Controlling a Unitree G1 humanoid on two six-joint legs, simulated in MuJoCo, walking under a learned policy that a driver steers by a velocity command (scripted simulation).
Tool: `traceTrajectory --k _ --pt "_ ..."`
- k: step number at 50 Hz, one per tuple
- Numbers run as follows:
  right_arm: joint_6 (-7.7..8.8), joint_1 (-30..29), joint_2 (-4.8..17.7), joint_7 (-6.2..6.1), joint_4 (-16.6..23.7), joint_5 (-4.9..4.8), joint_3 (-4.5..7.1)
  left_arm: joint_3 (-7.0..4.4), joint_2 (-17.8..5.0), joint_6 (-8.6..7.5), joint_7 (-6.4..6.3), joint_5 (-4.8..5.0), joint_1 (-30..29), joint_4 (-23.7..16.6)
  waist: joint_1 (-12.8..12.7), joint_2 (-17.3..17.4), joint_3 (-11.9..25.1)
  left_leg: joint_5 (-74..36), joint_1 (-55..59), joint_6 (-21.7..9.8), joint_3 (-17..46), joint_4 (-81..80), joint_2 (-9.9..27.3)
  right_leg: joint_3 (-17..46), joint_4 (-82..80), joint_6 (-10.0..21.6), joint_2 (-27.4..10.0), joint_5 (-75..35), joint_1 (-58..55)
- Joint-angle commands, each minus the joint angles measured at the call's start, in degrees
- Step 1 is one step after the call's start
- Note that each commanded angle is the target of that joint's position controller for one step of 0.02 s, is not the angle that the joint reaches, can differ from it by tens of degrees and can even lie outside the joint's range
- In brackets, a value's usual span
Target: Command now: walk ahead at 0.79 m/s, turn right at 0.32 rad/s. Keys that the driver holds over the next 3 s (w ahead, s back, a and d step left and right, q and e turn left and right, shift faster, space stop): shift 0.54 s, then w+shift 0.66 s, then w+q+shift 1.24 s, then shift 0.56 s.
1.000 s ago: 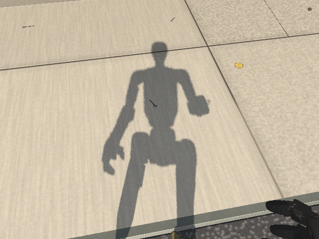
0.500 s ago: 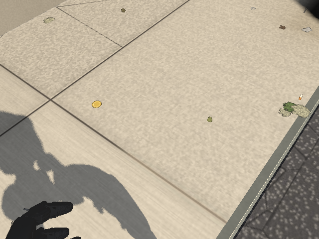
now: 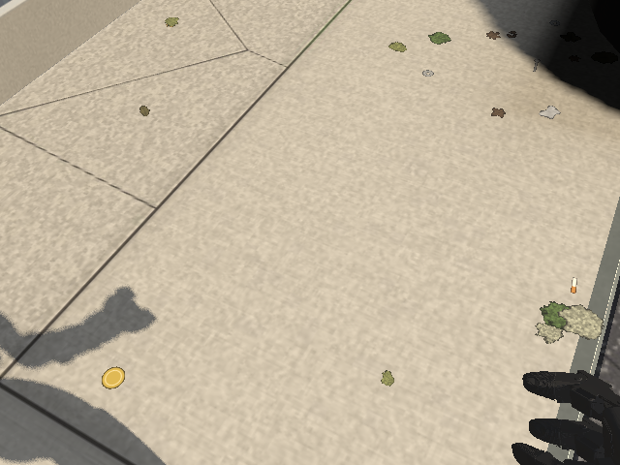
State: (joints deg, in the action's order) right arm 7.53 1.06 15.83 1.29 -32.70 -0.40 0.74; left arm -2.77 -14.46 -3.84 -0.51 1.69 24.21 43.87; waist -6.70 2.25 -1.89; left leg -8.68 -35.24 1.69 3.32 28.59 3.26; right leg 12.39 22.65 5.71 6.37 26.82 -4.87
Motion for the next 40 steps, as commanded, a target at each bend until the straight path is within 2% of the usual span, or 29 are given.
traceTrajectory --k 1,2,3,4,5,6,7,8,9,11,13,15,18,21,22,23,24,25,27,29,30,31,33,34,35,36,37,38,40 --pt "1.30 4.23 9.03 -0.15 2.86 0.67 4.27 -2.81 -10.35 1.28 -0.44 -1.27 1.60 -0.07 6.50 -8.45 2.27 4.51 14.63 -3.88 -4.57 -1.59 -4.37 5.09 9.18 3.60 -12.58 -56.34 2.18" --pt "1.23 14.08 10.29 -0.40 1.33 1.11 4.64 -2.64 -10.60 1.50 -0.21 -1.99 -1.78 -1.32 12.52 -9.39 9.35 -2.31 28.27 -6.02 -3.47 0.64 -1.21 3.35 22.03 0.89 -10.55 -59.65 7.32" --pt "1.18 22.38 14.20 -0.25 -0.19 2.76 5.06 -0.98 -4.07 1.03 0.20 -3.02 4.40 -2.11 11.08 4.08 22.13 -15.10 53.33 -13.11 11.54 8.73 11.68 1.18 44.32 -2.52 -4.11 -36.40 24.49" --pt "1.03 27.93 13.51 1.23 -4.43 2.13 5.30 0.77 -1.20 0.32 0.76 -0.22 12.72 0.56 10.80 24.52 33.57 -9.85 67.63 -21.79 38.96 -1.06 23.24 0.86 63.51 -5.92 3.82 6.81 38.59" --pt "0.14 26.97 9.52 1.28 -3.01 1.43 4.66 -0.52 -7.63 0.82 0.53 0.92 7.98 0.51 13.09 13.24 31.07 2.38 64.72 -18.72 37.82 -3.61 20.63 3.19 67.15 -6.09 -0.27 5.50 42.20" --pt "-0.58 20.57 7.01 0.74 -2.21 1.22 3.72 -0.89 -9.57 1.07 0.26 0.92 -3.31 -2.95 13.62 5.98 19.82 -3.21 54.87 -16.19 26.64 -4.22 18.09 -0.73 64.35 -6.34 -3.19 3.02 44.53" --pt "-0.69 16.02 6.55 0.57 -2.37 1.48 3.13 -0.67 -9.35 0.99 0.06 -0.30 -10.12 -5.23 11.95 -1.48 11.12 -14.54 42.79 -15.18 19.69 -5.27 15.71 -3.22 60.04 -6.53 -4.96 1.23 43.94" --pt "-0.32 14.78 6.03 0.40 -3.31 1.41 2.84 -0.82 -8.36 0.95 0.09 -1.27 -12.29 -6.08 10.08 -2.18 7.72 -21.16 36.50 -14.79 15.53 -5.88 13.70 -3.89 55.00 -6.28 -7.06 0.40 42.64" --pt "-0.17 14.03 5.35 0.34 -4.23 1.60 2.49 -0.65 -6.89 1.17 0.27 -1.23 -10.80 -5.82 7.88 -0.64 6.37 -23.42 31.98 -14.32 12.43 -7.61 11.75 -4.57 50.92 -6.10 -8.27 0.44 39.67" --pt "-0.01 11.34 4.25 0.52 -5.68 1.16 1.99 0.23 -3.52 1.88 0.05 -1.09 -7.40 -4.47 4.91 1.58 6.03 -26.10 26.40 -14.30 7.89 -10.20 10.00 -6.27 39.37 -6.79 -9.35 -1.63 35.08" --pt "-0.62 9.32 6.81 0.15 -6.69 0.98 2.67 0.94 -2.31 2.09 -0.09 -1.70 -7.85 -4.18 4.17 2.67 7.64 -29.89 22.76 -14.98 3.55 -11.47 9.12 -8.41 28.55 -7.70 -8.99 -8.51 29.47" --pt "-1.57 9.29 8.67 -0.44 -7.61 0.36 3.27 1.09 -2.91 2.03 0.35 -1.88 -9.65 -3.75 4.94 3.62 9.33 -25.28 21.61 -14.18 0.34 -12.39 7.86 -9.58 20.76 -7.69 -7.99 -19.14 24.19" --pt "-2.45 10.81 8.55 -0.75 -9.42 -0.07 3.06 0.53 -5.04 2.19 0.84 -2.15 -14.54 -4.55 6.36 3.13 7.98 -14.35 22.07 -12.86 0.31 -11.90 8.22 -8.91 14.33 -6.45 -7.57 -25.66 22.14" --pt "-3.27 10.49 7.69 -0.91 -10.85 -0.47 2.59 -0.29 -6.30 2.02 0.90 -3.09 -15.34 -4.33 5.37 2.61 6.25 -1.01 20.94 -10.20 0.69 -7.51 6.71 -9.81 5.99 -4.02 -6.57 -29.19 17.09" --pt "-3.33 12.34 6.03 -0.88 -11.74 -0.09 2.01 -0.67 -7.45 1.96 0.62 -3.47 -15.13 -4.27 5.55 0.98 5.77 4.61 20.17 -7.88 0.13 -4.65 4.43 -7.94 2.51 -2.72 -8.30 -35.59 14.27" --pt "-3.07 16.12 4.26 -0.80 -11.99 1.45 1.38 -1.14 -10.63 2.01 0.12 -3.92 -15.68 -5.14 8.11 -5.10 7.89 15.45 17.70 -4.66 -2.36 0.37 0.34 -1.46 3.55 -0.07 -15.22 -54.02 9.12" --pt "-3.36 22.89 1.41 -0.89 -13.39 1.69 0.38 -0.34 -8.43 2.72 -0.35 -4.11 -17.11 -5.43 11.07 -11.76 12.05 30.63 15.90 -1.81 -3.67 3.42 -1.85 4.46 4.03 6.61 -21.28 -54.69 5.99" --pt "-4.35 20.77 2.47 -1.35 -13.46 1.49 0.36 0.53 -4.69 3.23 -0.16 -3.28 -18.03 -5.34 9.47 -11.25 11.83 32.37 16.77 -0.45 -3.01 3.62 -1.39 5.91 2.84 8.28 -20.50 -44.80 8.49" --pt "-6.44 17.68 4.10 -1.98 -13.33 1.42 0.79 0.59 -4.44 3.76 0.57 -2.43 -21.39 -5.09 9.83 -9.15 8.53 27.33 18.88 -0.32 -3.27 -0.62 -0.99 3.22 1.35 4.12 -15.62 -25.20 14.75" --pt "-7.45 16.72 6.36 -2.09 -13.38 1.17 1.44 -1.08 -9.24 4.15 0.81 -1.42 -17.96 -4.18 7.61 -8.60 5.81 34.25 17.05 -1.41 -6.33 1.98 -3.38 3.49 -2.58 2.71 -13.29 3.86 17.68" --pt "-7.24 16.61 5.85 -2.02 -13.08 0.79 1.40 -1.61 -10.95 4.12 0.71 -1.18 -15.90 -3.42 7.28 -10.40 4.91 36.20 15.86 -2.41 -6.59 4.00 -3.76 7.85 -5.83 3.75 -15.25 14.65 18.48" --pt "-6.60 16.76 5.57 -2.01 -13.09 0.38 1.39 -1.71 -10.99 3.72 0.51 -0.90 -14.52 -3.05 7.11 -11.67 4.05 36.70 15.31 -3.94 -6.10 5.16 -3.54 12.09 -8.75 4.99 -17.18 19.89 19.01" --pt "-4.78 17.80 5.33 -1.99 -14.21 -0.13 1.56 -1.61 -9.76 2.45 0.14 -0.52 -15.51 -3.22 8.14 -11.44 2.66 34.26 19.72 -7.75 -4.26 1.91 -2.09 13.91 -10.15 5.31 -17.43 18.42 23.01" --pt "-3.89 20.47 5.32 -1.92 -15.59 -0.23 1.76 -1.45 -8.76 1.91 0.09 -0.39 -19.13 -4.33 10.34 -10.39 2.65 33.12 23.71 -9.72 -3.10 -1.72 -0.77 10.61 -8.72 3.98 -15.88 15.12 26.04" --pt "-3.19 23.45 5.95 -1.95 -17.11 -0.07 2.04 -1.12 -7.10 1.42 0.32 -0.22 -23.50 -6.02 12.34 -7.25 1.66 33.96 29.55 -11.81 0.16 -7.12 1.96 5.09 -4.08 1.67 -12.72 9.19 32.19" --pt "-2.64 27.33 8.47 -2.15 -18.71 0.09 2.93 -0.42 -4.10 0.42 0.81 0.07 -28.08 -8.18 14.25 0.34 0.29 39.67 36.85 -13.67 7.36 -13.23 7.54 -4.61 6.22 -2.08 -7.30 0.46 41.61" --pt "-2.47 28.55 10.66 -2.12 -19.20 -0.19 3.88 0.12 -2.24 -1.14 1.38 0.46 -30.45 -9.49 14.75 8.32 -2.62 42.82 44.28 -15.52 19.02 -19.30 14.64 -12.18 17.29 -4.02 -4.05 -8.49 52.38" --pt "-2.43 28.02 9.40 -1.98 -18.86 -0.12 3.85 -0.43 -4.69 -2.36 1.72 0.58 -30.24 -9.23 14.67 7.49 -5.14 36.69 48.59 -16.15 22.71 -18.98 18.30 -12.02 22.69 -3.69 -6.37 -5.19 60.80" --pt "-2.42 31.36 6.91 -1.62 -19.24 0.14 3.30 -0.15 -3.91 -3.45 2.35 0.66 -29.61 -9.69 14.34 4.64 -4.07 28.92 56.46 -15.66 20.70 -16.85 18.13 -10.96 31.73 -3.18 -9.27 -2.88 70.98"
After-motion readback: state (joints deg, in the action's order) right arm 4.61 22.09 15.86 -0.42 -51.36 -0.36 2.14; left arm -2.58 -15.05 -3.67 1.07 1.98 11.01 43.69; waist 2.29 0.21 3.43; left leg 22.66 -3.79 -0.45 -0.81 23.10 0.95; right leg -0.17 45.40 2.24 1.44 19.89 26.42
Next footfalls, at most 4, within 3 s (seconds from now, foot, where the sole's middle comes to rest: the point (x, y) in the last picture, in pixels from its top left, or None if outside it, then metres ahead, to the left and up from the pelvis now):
0.04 left None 0.27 0.16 -0.76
0.44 right None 0.39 -0.08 -0.76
1.04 right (446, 386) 0.67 -0.16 -0.76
1.54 left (378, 226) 1.12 0.01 -0.76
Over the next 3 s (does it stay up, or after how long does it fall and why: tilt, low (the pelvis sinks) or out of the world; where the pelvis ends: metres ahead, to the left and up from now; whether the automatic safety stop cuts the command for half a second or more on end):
stays up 1.81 0.47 0.00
